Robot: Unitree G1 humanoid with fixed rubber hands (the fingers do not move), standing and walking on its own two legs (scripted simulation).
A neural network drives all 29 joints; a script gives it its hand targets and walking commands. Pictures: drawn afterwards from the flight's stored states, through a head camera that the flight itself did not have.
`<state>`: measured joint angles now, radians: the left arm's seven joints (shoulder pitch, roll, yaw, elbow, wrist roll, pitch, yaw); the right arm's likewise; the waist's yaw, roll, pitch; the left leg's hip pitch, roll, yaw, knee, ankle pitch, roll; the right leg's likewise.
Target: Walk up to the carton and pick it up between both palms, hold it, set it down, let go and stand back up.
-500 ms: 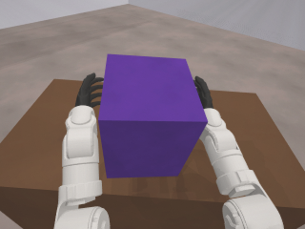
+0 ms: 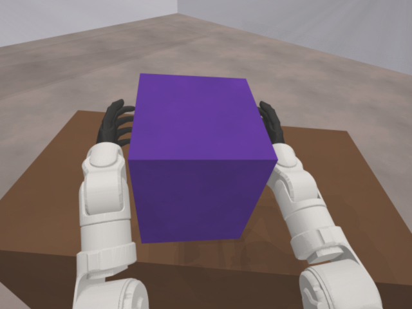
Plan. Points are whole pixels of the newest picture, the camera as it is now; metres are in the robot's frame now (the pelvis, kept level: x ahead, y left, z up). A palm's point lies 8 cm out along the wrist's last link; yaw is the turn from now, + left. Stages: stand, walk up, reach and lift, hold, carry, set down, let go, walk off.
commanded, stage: hold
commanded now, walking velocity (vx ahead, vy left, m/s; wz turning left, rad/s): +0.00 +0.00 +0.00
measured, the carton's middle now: (193, 161) +0.36 +0.01 +0.14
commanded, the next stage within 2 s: none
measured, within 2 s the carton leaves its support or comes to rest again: neither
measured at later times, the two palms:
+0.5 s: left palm (111, 144) +0.35 +0.15 +0.20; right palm (273, 143) +0.36 -0.14 +0.18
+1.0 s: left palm (108, 143) +0.35 +0.15 +0.20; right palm (271, 140) +0.36 -0.14 +0.19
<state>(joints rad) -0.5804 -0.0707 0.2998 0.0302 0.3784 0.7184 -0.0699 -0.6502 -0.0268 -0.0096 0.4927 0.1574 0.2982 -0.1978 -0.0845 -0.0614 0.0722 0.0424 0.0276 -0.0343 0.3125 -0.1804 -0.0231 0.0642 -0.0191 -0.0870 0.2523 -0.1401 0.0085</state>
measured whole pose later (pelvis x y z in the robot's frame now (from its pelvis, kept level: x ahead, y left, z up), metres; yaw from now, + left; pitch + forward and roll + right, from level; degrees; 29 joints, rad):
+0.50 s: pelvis +0.00 -0.01 +0.00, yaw +1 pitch -10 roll -1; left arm -0.57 -0.07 0.31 0.00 0.38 0.74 -0.09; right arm -0.65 -0.02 0.00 0.47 0.16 0.32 -0.21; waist -0.09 -0.05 0.08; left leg 0.05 0.03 -0.05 0.31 -0.18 -0.03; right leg 0.07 -0.01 -0.10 0.26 -0.15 0.00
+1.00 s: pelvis +0.00 +0.00 +0.00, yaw +1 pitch -10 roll -1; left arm -0.57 -0.07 0.30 -0.01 0.39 0.74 -0.08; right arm -0.65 -0.03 0.00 0.47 0.17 0.31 -0.21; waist -0.09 -0.06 0.07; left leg 0.04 0.03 -0.04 0.31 -0.18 -0.03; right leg 0.07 -0.01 -0.09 0.25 -0.15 0.00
